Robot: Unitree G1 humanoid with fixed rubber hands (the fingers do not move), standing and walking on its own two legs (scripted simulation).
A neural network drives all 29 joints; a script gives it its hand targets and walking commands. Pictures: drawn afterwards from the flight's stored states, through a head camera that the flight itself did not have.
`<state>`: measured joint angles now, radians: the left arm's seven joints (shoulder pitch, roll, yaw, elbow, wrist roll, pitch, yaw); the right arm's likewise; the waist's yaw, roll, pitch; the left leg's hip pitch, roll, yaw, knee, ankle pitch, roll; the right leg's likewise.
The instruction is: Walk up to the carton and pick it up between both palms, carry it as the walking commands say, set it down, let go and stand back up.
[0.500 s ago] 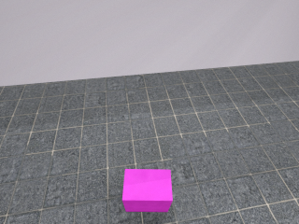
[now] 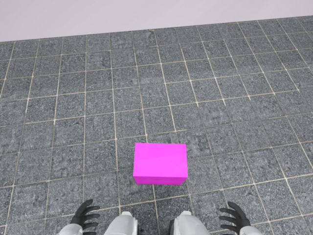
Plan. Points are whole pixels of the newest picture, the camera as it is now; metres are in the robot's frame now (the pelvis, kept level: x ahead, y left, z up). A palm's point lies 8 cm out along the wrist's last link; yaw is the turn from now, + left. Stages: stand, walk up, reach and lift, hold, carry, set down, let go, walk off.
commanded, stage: reach and lift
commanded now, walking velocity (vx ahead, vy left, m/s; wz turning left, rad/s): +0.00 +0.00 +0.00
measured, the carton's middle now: (159, 165) +0.41 -0.01 -0.60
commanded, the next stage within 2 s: none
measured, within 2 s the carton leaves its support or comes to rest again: neither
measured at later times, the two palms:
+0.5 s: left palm (90, 187) +0.23 +0.21 -0.16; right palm (235, 195) +0.23 -0.23 -0.16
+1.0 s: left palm (98, 144) +0.38 +0.21 -0.19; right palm (223, 148) +0.39 -0.22 -0.19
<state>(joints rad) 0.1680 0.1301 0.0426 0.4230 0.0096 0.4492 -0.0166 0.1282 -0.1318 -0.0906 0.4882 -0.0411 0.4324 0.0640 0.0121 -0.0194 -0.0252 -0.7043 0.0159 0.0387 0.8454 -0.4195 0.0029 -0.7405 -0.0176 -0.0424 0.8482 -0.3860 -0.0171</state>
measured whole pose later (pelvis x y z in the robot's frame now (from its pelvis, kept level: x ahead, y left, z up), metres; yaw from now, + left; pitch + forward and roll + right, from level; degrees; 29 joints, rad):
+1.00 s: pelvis -0.07 -0.01 -0.09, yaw +1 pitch +39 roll +2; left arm -0.87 0.30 0.23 0.80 -0.10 0.16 -0.01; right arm -0.89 -0.28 -0.20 0.79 0.10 0.19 -0.01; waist -0.01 -0.01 -0.02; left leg -1.47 0.02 0.03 1.19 -0.39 -0.01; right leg -1.51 -0.03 -0.05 1.20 -0.36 -0.05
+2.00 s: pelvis -0.13 -0.01 -0.28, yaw +2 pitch +29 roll +2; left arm -1.26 0.41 0.14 0.75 -0.25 0.24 0.13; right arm -1.27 -0.45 -0.13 0.77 0.24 0.24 -0.09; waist -0.03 -0.01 0.52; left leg -1.91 0.01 0.03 1.97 -0.57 0.00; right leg -1.95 -0.02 0.00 1.96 -0.52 -0.03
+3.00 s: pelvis -0.13 +0.00 -0.36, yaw +2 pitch +29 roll +1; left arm -1.38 0.43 -0.06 1.08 -0.38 0.05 0.11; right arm -1.38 -0.47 0.05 1.11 0.38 0.04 -0.09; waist -0.02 0.02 0.52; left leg -2.13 0.00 0.02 2.22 -0.60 0.00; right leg -2.16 -0.03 -0.01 2.20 -0.55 -0.03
